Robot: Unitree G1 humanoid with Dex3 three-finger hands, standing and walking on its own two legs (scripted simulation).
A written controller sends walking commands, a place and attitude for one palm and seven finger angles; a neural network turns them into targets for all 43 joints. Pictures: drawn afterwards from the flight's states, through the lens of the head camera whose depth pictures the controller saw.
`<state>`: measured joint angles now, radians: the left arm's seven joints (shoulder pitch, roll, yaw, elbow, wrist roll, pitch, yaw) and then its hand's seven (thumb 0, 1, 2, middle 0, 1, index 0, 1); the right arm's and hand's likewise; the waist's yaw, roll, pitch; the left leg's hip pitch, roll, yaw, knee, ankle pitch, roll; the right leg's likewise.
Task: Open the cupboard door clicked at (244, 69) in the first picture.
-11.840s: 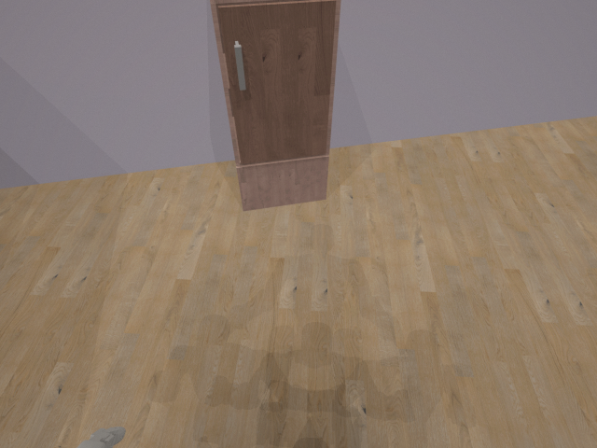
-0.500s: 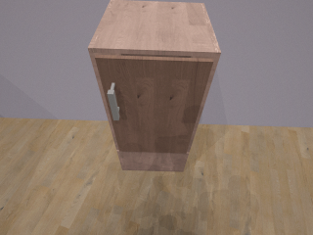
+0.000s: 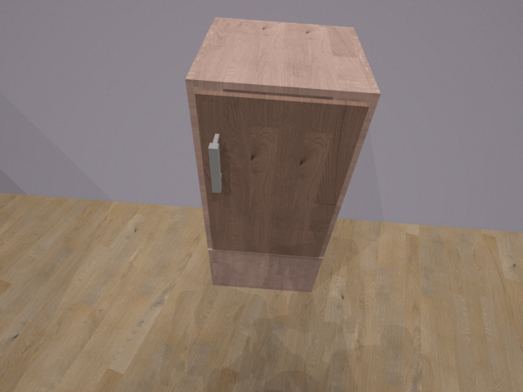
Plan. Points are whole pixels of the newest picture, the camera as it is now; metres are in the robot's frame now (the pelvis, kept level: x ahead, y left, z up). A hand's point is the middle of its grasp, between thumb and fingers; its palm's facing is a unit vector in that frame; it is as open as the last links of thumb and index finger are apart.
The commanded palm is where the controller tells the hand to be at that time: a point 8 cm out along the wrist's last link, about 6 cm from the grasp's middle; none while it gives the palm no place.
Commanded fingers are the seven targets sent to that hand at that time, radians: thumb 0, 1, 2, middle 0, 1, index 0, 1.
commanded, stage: come to a stop and stand still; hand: left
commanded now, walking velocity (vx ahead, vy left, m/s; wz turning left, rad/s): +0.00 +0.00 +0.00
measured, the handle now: (216, 163) +0.63 +0.14 -0.04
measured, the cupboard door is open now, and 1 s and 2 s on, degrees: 0 0 0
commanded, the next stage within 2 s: look again from close up in 1.32 s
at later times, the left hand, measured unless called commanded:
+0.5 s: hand out of the picture -0.07 +0.16 -0.17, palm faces +0.07 -0.99 -0.14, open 7.4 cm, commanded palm none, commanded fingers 0.00 0.90 0.90 -0.20 -0.30 -0.20 -0.30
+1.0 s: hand out of the picture -0.03 +0.21 -0.18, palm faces +0.04 -0.99 -0.16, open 7.3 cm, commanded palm none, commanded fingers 0.00 0.90 0.90 -0.20 -0.30 -0.20 -0.30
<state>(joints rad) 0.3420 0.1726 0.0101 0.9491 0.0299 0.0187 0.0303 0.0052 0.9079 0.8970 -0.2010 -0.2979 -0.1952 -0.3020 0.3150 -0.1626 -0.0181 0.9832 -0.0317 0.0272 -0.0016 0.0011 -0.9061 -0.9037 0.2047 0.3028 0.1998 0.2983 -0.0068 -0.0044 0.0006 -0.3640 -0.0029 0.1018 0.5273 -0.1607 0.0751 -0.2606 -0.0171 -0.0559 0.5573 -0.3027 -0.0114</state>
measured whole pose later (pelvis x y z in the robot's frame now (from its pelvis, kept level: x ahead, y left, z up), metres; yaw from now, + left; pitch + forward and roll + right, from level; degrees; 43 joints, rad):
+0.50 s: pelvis -0.02 +0.01 +0.01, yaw +1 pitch -2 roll -1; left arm 0.42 0.14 0.00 1.07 0.03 0.01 0.03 0.00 0.91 0.90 -0.20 -0.30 -0.19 -0.30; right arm 0.28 -0.16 -0.03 1.06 -0.02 0.02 -0.01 0.00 -0.92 -0.90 0.20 0.30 0.20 0.30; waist 0.02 -0.01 -0.01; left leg -0.36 -0.03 0.09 0.46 -0.18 0.07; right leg -0.26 -0.01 -0.03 0.51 -0.29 -0.01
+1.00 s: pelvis -0.06 +0.04 +0.01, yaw +0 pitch +0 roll -2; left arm 0.29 0.16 0.05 1.03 0.03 0.03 0.03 0.01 0.93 0.90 -0.20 -0.30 -0.19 -0.30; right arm 0.38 -0.09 -0.01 1.10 -0.03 0.01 -0.03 0.00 -0.90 -0.90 0.20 0.30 0.20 0.30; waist -0.01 -0.03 -0.04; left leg -0.33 -0.05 0.11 0.39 -0.07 0.12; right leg -0.36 -0.01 -0.01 0.92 -0.37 -0.02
